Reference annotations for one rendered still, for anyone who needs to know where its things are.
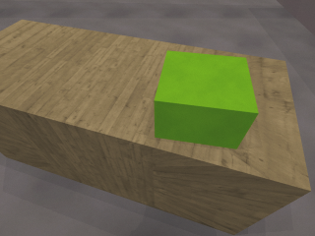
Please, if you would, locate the pedestal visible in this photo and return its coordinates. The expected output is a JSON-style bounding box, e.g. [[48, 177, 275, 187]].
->
[[0, 20, 311, 235]]

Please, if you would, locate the carton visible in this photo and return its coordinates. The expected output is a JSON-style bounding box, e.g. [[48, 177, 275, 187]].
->
[[154, 50, 259, 149]]

